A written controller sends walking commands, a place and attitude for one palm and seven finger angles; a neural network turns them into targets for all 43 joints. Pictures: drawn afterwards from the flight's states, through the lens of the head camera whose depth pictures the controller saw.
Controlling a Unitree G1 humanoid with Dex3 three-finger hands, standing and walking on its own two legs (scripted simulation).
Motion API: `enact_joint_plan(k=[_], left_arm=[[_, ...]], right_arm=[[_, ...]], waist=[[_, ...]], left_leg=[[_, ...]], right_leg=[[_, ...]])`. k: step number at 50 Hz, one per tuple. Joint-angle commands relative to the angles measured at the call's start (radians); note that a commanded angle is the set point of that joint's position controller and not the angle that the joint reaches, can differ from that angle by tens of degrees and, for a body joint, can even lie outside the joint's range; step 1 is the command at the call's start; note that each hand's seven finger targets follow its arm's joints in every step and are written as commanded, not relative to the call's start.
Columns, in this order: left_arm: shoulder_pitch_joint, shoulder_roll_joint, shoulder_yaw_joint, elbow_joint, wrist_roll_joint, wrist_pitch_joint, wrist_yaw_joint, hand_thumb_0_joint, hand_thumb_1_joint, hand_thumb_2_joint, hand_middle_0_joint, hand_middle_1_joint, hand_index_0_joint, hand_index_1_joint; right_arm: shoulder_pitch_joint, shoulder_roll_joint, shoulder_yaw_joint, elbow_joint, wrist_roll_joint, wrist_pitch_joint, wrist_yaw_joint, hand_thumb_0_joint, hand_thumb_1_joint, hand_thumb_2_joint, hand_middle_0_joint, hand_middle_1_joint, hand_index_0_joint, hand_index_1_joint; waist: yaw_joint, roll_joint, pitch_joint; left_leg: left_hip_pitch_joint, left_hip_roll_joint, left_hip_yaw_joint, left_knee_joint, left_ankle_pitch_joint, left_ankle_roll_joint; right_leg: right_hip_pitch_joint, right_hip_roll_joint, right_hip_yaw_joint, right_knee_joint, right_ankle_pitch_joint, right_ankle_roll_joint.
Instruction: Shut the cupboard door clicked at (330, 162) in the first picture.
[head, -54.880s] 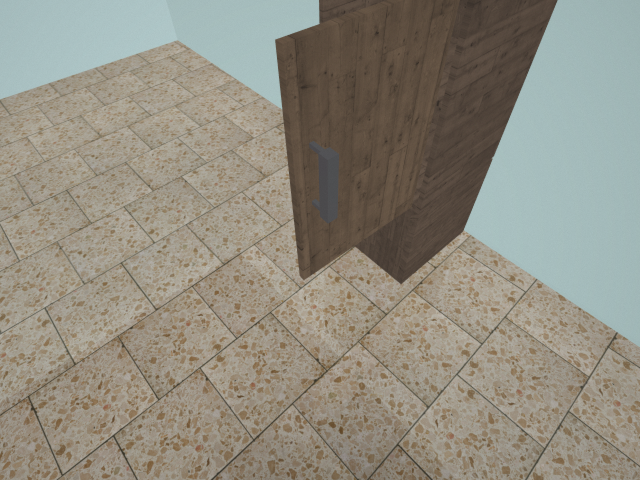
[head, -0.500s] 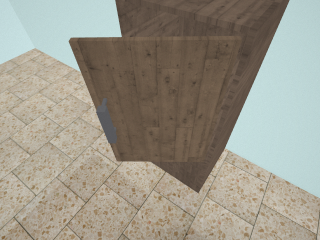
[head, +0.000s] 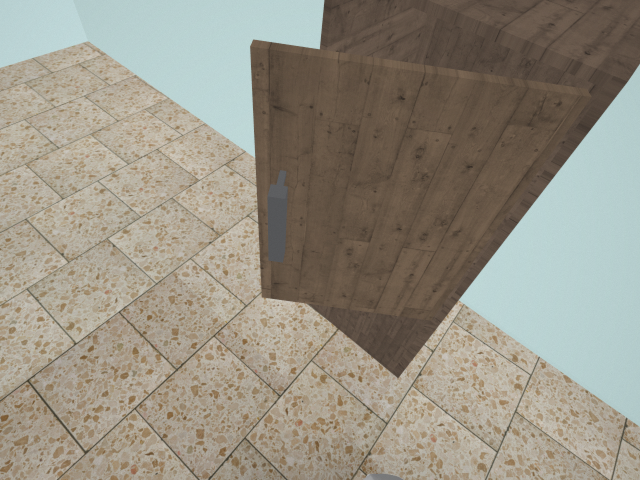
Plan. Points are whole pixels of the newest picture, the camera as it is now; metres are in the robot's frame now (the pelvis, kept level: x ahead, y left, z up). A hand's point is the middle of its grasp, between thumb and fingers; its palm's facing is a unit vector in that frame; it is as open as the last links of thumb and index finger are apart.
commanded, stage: come to a stop and stand still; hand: left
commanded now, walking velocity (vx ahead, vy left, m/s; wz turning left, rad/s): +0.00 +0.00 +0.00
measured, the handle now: (279, 217) +0.50 +0.11 -0.02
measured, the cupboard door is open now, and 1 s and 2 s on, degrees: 35 35 35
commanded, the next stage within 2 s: look again from close up in 0.76 s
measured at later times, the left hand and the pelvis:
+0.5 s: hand out of the picture -0.05 +0.15 -0.18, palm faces +0.00 -0.99 -0.17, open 7.4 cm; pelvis -0.04 -0.01 +0.00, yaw -1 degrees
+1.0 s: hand out of the picture -0.07 +0.14 -0.18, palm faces +0.02 -0.98 -0.17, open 7.4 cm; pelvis -0.04 -0.01 -0.01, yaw +1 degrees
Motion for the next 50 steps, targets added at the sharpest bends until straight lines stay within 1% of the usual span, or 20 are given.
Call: enact_joint_plan(k=[1,5,7,9,11,12,14,15,17,19,22,26,31,42,43,44,45,46,47,50], left_arm=[[0.067,0.040,-0.007,-0.030,-0.002,-0.023,-0.005,0.000,0.900,0.900,-0.200,-0.300,-0.200,-0.300],[0.053,0.017,-0.024,-0.030,-0.001,-0.027,-0.005,0.000,0.900,0.900,-0.200,-0.300,-0.200,-0.300],[0.064,0.008,-0.028,-0.019,-0.001,-0.030,-0.005,0.000,0.900,0.900,-0.200,-0.300,-0.200,-0.300],[0.121,-0.003,-0.033,0.008,-0.001,-0.032,-0.003,0.000,0.900,0.900,-0.200,-0.300,-0.200,-0.300],[0.168,0.000,-0.037,0.036,0.000,-0.044,0.000,0.000,0.900,0.900,-0.200,-0.300,-0.200,-0.300],[0.185,0.008,-0.037,0.048,0.001,-0.052,0.004,0.000,0.900,0.900,-0.200,-0.300,-0.200,-0.300],[0.165,0.031,-0.042,0.051,-0.002,-0.062,0.006,0.000,0.900,0.900,-0.200,-0.300,-0.200,-0.300],[0.156,0.040,-0.043,0.048,-0.003,-0.062,0.006,0.000,0.900,0.900,-0.200,-0.300,-0.200,-0.300],[0.147,0.014,-0.050,0.062,-0.005,-0.070,0.005,0.000,0.900,0.900,-0.200,-0.300,-0.200,-0.300],[0.145,-0.001,-0.059,0.067,-0.009,-0.079,0.008,0.000,0.900,0.900,-0.200,-0.300,-0.200,-0.300],[0.150,-0.016,-0.062,0.074,-0.010,-0.073,0.011,0.000,0.900,0.900,-0.200,-0.300,-0.200,-0.300],[0.195,-0.024,-0.060,0.088,-0.008,-0.066,0.011,0.000,0.900,0.900,-0.200,-0.300,-0.200,-0.300],[0.220,-0.039,-0.057,0.097,-0.009,-0.069,0.010,0.000,0.900,0.900,-0.200,-0.300,-0.200,-0.300],[0.240,-0.072,-0.064,0.112,-0.012,-0.081,0.014,0.000,0.900,0.900,-0.200,-0.300,-0.200,-0.300],[0.264,-0.042,-0.083,0.105,0.014,-0.121,0.043,0.000,0.900,0.900,-0.200,-0.300,-0.200,-0.300],[0.206,0.002,-0.074,0.053,0.003,-0.125,0.037,0.000,0.900,0.900,-0.200,-0.300,-0.200,-0.300],[0.180,-0.004,-0.070,0.035,0.001,-0.122,0.031,0.000,0.900,0.900,-0.200,-0.300,-0.200,-0.300],[0.188,-0.011,-0.072,0.033,0.001,-0.131,0.030,0.000,0.900,0.900,-0.200,-0.300,-0.200,-0.300],[0.199,-0.022,-0.074,0.035,-0.005,-0.133,0.028,0.000,0.900,0.900,-0.200,-0.300,-0.200,-0.300],[0.208,-0.048,-0.080,0.033,-0.007,-0.128,0.026,0.000,0.900,0.900,-0.200,-0.300,-0.200,-0.300]], right_arm=[[0.047,-0.154,-0.032,-0.028,0.013,-0.028,-0.013,0.000,-0.900,-0.900,0.200,0.300,0.200,0.300],[0.097,-0.156,-0.039,0.011,0.013,-0.026,-0.008,0.000,-0.900,-0.900,0.200,0.300,0.200,0.300],[0.112,-0.154,-0.043,0.029,0.013,-0.027,-0.004,0.000,-0.900,-0.900,0.200,0.300,0.200,0.300],[0.097,-0.157,-0.044,0.038,0.015,-0.028,-0.001,0.000,-0.900,-0.900,0.200,0.300,0.200,0.300],[0.084,-0.144,-0.040,0.052,0.023,-0.028,0.003,0.000,-0.900,-0.900,0.200,0.300,0.200,0.300],[0.088,-0.124,-0.037,0.059,0.027,-0.029,0.006,0.000,-0.900,-0.900,0.200,0.300,0.200,0.300],[0.098,-0.099,-0.029,0.072,0.028,-0.026,0.012,0.000,-0.900,-0.900,0.200,0.300,0.200,0.300],[0.115,-0.091,-0.028,0.083,0.026,-0.026,0.016,0.000,-0.900,-0.900,0.200,0.300,0.200,0.300],[0.124,-0.095,-0.026,0.102,0.020,-0.026,0.016,0.000,-0.900,-0.900,0.200,0.300,0.200,0.300],[0.148,-0.096,-0.022,0.121,0.023,-0.032,0.014,0.000,-0.900,-0.900,0.200,0.300,0.200,0.300],[0.165,-0.088,-0.016,0.146,0.023,-0.026,0.013,0.000,-0.900,-0.900,0.200,0.300,0.200,0.300],[0.183,-0.073,-0.014,0.160,0.021,-0.016,0.011,0.000,-0.900,-0.900,0.200,0.300,0.200,0.300],[0.216,-0.054,-0.017,0.168,0.017,-0.012,0.007,0.000,-0.900,-0.900,0.200,0.300,0.200,0.300],[0.229,-0.030,-0.011,0.173,0.021,-0.028,-0.001,0.000,-0.900,-0.900,0.200,0.300,0.200,0.300],[0.112,-0.075,-0.002,0.094,0.017,-0.053,0.019,0.000,-0.900,-0.900,0.200,0.300,0.200,0.300],[0.172,-0.041,-0.006,0.072,0.016,-0.044,0.029,0.000,-0.900,-0.900,0.200,0.300,0.200,0.300],[0.189,-0.044,-0.011,0.084,0.009,-0.037,0.029,0.000,-0.900,-0.900,0.200,0.300,0.200,0.300],[0.208,-0.034,-0.004,0.082,0.005,-0.044,0.031,0.000,-0.900,-0.900,0.200,0.300,0.200,0.300],[0.221,-0.036,-0.002,0.074,0.007,-0.048,0.029,0.000,-0.900,-0.900,0.200,0.300,0.200,0.300],[0.202,-0.057,-0.005,0.051,0.011,-0.056,0.024,0.000,-0.900,-0.900,0.200,0.300,0.200,0.300]], waist=[[-0.014,0.141,-0.103],[-0.046,0.168,-0.110],[-0.048,0.161,-0.100],[-0.031,0.126,-0.114],[-0.008,0.097,-0.106],[-0.013,0.061,-0.101],[-0.034,0.032,-0.051],[-0.046,0.058,-0.048],[-0.046,-0.033,-0.045],[-0.049,-0.064,-0.046],[-0.049,-0.019,0.042],[-0.035,0.040,0.087],[-0.037,0.043,0.051],[-0.039,0.028,0.021],[-0.004,0.102,0.057],[-0.075,0.089,0.012],[-0.079,0.123,0.032],[-0.074,0.134,-0.012],[-0.074,0.113,-0.046],[-0.055,0.014,-0.044]], left_leg=[[0.134,0.261,-0.240,-0.232,0.198,0.074],[0.169,0.275,-0.278,-0.268,0.112,0.077],[0.155,0.272,-0.284,-0.276,0.092,0.072],[0.136,0.256,-0.274,-0.285,0.018,0.054],[0.078,0.208,-0.235,-0.261,-0.001,0.013],[0.052,0.162,-0.201,-0.248,-0.009,-0.024],[0.069,0.095,-0.143,-0.215,-0.046,-0.070],[0.114,0.085,-0.139,-0.212,-0.045,-0.076],[0.145,0.097,-0.130,-0.190,0.027,-0.059],[0.161,0.108,-0.128,-0.184,0.068,-0.049],[0.118,0.108,-0.138,-0.210,-0.005,-0.050],[0.055,0.104,-0.150,-0.235,-0.118,-0.050],[0.063,0.096,-0.139,-0.214,-0.116,-0.055],[0.090,0.109,-0.137,-0.177,0.018,-0.048],[0.017,0.109,-0.115,0.024,0.106,-0.073],[0.015,0.087,-0.110,0.024,-0.056,-0.069],[-0.004,0.078,-0.112,0.019,-0.089,-0.062],[0.008,0.082,-0.118,0.024,0.004,-0.059],[0.024,0.088,-0.125,0.016,0.018,-0.051],[0.009,0.102,-0.144,-0.015,0.034,-0.033]], right_leg=[[-0.023,-0.030,0.012,-0.046,0.014,0.011],[0.047,-0.037,-0.018,-0.236,-0.024,0.002],[0.092,-0.033,-0.030,-0.330,-0.024,-0.006],[0.152,-0.028,-0.043,-0.430,0.027,-0.015],[0.254,-0.028,-0.046,-0.617,0.171,-0.025],[0.290,-0.049,-0.012,-0.673,0.208,-0.041],[0.195,-0.122,0.065,-0.708,0.110,-0.082],[0.139,-0.133,0.066,-0.711,0.066,-0.087],[0.137,-0.099,0.045,-0.693,0.143,-0.067],[0.144,-0.105,0.043,-0.705,0.164,-0.058],[0.106,-0.096,0.042,-0.713,0.089,-0.056],[0.098,-0.082,0.036,-0.718,0.015,-0.058],[0.095,-0.078,0.039,-0.721,-0.022,-0.065],[0.125,-0.085,0.047,-0.703,0.121,-0.068],[0.104,-0.112,0.069,-0.713,0.271,-0.072],[0.062,-0.140,0.089,-0.730,0.000,-0.091],[0.039,-0.123,0.089,-0.710,-0.079,-0.102],[0.087,-0.119,0.064,-0.679,0.049,-0.107],[0.103,-0.106,0.057,-0.655,0.064,-0.106],[0.113,-0.078,0.040,-0.608,0.094,-0.096]])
